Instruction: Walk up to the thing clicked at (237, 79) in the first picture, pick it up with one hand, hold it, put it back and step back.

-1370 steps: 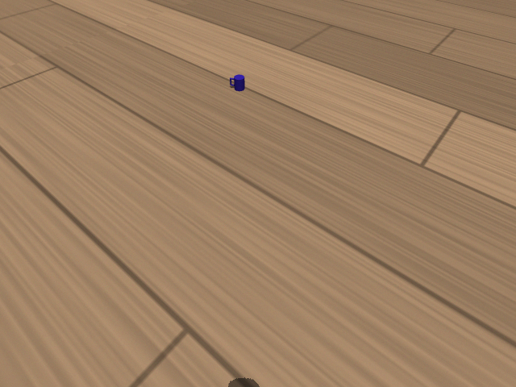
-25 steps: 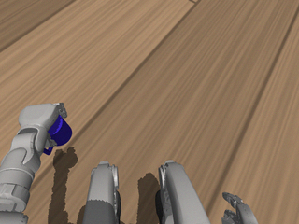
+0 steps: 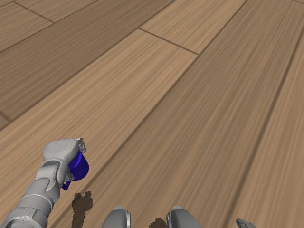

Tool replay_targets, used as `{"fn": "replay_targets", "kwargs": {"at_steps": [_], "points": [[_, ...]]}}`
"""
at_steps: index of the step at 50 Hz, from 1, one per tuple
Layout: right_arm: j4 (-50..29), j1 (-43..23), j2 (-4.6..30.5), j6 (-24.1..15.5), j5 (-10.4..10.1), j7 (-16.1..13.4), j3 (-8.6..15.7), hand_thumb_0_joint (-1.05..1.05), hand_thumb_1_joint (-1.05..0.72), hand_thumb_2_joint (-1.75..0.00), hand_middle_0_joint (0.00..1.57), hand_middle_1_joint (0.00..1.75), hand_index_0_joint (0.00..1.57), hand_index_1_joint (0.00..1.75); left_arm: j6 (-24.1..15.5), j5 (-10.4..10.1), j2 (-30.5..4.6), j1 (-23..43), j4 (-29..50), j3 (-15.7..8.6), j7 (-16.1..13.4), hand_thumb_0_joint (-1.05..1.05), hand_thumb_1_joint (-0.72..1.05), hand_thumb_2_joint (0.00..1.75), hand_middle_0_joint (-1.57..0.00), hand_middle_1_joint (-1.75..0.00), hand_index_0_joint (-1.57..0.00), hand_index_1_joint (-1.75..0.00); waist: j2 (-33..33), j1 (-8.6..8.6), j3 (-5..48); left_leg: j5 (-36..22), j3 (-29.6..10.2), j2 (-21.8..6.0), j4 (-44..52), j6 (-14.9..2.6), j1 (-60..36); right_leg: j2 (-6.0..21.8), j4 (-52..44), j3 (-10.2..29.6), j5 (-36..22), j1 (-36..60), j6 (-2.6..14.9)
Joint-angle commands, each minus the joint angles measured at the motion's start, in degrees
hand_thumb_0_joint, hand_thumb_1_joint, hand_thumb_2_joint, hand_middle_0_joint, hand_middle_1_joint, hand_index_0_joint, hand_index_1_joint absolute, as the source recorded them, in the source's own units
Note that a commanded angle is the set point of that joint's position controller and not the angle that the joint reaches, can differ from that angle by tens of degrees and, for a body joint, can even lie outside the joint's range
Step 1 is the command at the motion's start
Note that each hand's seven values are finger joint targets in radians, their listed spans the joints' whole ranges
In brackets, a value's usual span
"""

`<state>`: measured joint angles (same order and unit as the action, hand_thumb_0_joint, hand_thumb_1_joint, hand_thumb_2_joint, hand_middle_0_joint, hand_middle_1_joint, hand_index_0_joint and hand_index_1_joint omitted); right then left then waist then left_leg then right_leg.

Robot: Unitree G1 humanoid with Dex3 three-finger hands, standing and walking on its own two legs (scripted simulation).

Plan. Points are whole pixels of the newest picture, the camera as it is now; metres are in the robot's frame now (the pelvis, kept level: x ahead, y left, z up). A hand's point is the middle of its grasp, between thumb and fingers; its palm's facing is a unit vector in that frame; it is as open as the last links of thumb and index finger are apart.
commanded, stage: lift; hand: left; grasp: from above
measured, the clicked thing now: (70, 169) +0.33 +0.24 -0.12
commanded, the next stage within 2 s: hold in 0.32 s
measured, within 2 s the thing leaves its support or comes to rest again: neither
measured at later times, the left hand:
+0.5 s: hand (67, 147) +0.35 +0.22 -0.02, palm faces -0.44 -0.09 -0.89, open 10.1 cm
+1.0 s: hand (61, 144) +0.34 +0.22 +0.02, palm faces -0.44 -0.06 -0.90, open 10.1 cm
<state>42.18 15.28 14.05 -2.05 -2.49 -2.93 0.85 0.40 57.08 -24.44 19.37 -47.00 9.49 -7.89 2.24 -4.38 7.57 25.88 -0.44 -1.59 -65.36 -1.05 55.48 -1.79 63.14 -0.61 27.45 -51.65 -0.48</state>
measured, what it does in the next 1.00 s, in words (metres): rises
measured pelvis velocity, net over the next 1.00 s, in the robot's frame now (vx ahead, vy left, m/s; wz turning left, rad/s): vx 0.04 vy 0.00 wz -0.01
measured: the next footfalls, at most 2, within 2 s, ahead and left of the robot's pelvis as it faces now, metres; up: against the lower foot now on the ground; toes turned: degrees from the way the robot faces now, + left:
none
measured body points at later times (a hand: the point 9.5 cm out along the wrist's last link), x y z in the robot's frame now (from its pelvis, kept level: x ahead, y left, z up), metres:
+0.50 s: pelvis +0.04 +0.00 +0.06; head +0.09 -0.01 +0.51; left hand +0.37 +0.22 +0.03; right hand +0.12 -0.27 -0.06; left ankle +0.05 +0.11 -0.65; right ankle +0.03 -0.13 -0.65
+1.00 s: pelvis +0.04 +0.00 +0.07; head +0.05 -0.02 +0.52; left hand +0.36 +0.22 +0.07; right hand +0.14 -0.27 -0.04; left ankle +0.05 +0.11 -0.65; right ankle +0.03 -0.13 -0.65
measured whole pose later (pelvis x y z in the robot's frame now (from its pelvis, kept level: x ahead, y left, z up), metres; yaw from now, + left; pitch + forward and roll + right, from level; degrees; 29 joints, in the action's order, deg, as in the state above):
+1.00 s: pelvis +0.04 +0.00 +0.07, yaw +0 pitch +5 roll +0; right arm 39.7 14.7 14.9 2.1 -3.1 -1.7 2.2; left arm 1.4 57.5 -21.8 15.4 -41.9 11.6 -2.5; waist 2.5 -1.8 3.6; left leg 16.9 1.9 -0.6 -36.4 -0.9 24.2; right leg -0.8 35.6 1.8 18.4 -21.8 -0.4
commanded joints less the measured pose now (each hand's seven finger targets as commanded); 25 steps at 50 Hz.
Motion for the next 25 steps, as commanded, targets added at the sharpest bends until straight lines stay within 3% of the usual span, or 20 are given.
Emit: {"fn": "replay_targets", "kwargs": {"at_steps": [1, 7, 12, 15, 23, 25], "points": [[-4.41, 2.41, 8.67, -2.05, 0.19, -0.76, 3.23, 0.0, -0.9, -0.9, 0.2, 0.3, 0.2, 0.3, 0.94, 0.16, -12.16, 18.13, 9.54, -5.16, -4.4, 0.0, 0.62, 0.98, -0.95, -0.94, -0.97, -0.92, 1.84, 0.1, 17.14, -9.69, -0.89, 1.36, 14.12, 0.51, -20.58, -1.71, -14.07, 0.55, -11.24, 10.41, 1.69], [-4.61, 2.06, 8.64, -1.45, 0.44, -0.34, 3.73, 0.0, -0.9, -0.9, 0.2, 0.3, 0.2, 0.3, 2.04, 0.16, -11.35, 16.7, 9.76, -5.2, -3.92, 0.0, 0.63, 0.96, -0.97, -0.91, -0.98, -0.9, 3.33, 1.19, 17.56, -16.18, -0.43, 1.39, 18.37, 0.94, -27.85, -1.37, -17.62, 0.53, -16.05, 15.51, 1.69], [-5.09, 2.2, 8.5, -1.09, 0.41, -0.18, 3.92, 0.0, -0.9, -0.9, 0.2, 0.3, 0.2, 0.3, 2.2, -0.86, -9.05, 16.49, 10.24, -3.74, -2.86, 0.0, 0.62, 0.97, -0.98, -0.88, -0.98, -0.87, 1.23, 0.34, 15.59, -17.96, 0.1, 1.72, 21.09, 0.62, -30.0, -1.07, -21.71, 1.24, -18.83, 19.61, 1.17], [-5.33, 1.96, 8.72, -0.91, 0.36, -0.13, 4.15, 0.0, -0.9, -0.9, 0.2, 0.3, 0.2, 0.3, 2.0, -1.19, -9.53, 15.96, 10.63, -3.93, -2.6, 0.0, 0.64, 0.97, -0.99, -0.88, -1.0, -0.88, 0.7, 0.7, 15.67, -20.07, 0.26, 1.58, 22.5, 0.51, -32.56, -1.0, -23.36, 1.14, -20.24, 21.48, 1.03], [-5.09, 1.67, 8.9, -0.28, 0.31, 0.05, 4.28, 0.0, -0.9, -0.9, 0.2, 0.3, 0.2, 0.3, 2.01, 0.01, -9.63, 15.89, 11.97, -3.64, -2.8, 0.0, 0.59, 0.93, -0.94, -0.88, -0.96, -0.86, 0.14, 0.71, 15.5, -26.23, 1.04, 2.01, 24.86, 0.19, -36.83, -0.78, -26.31, 1.67, -26.66, 26.6, 0.51], [-5.19, 1.0, 9.04, -0.01, 0.33, 0.05, 4.4, 0.0, -0.9, -0.9, 0.2, 0.3, 0.2, 0.3, 1.95, 0.42, -9.99, 17.45, 12.16, -3.59, -2.67, 0.0, 0.6, 0.94, -0.95, -0.86, -0.97, -0.85, 1.11, 0.78, 14.59, -25.59, 1.0, 2.08, 25.83, 0.35, -37.21, -0.78, -27.12, 1.63, -25.83, 26.69, 0.61]]}}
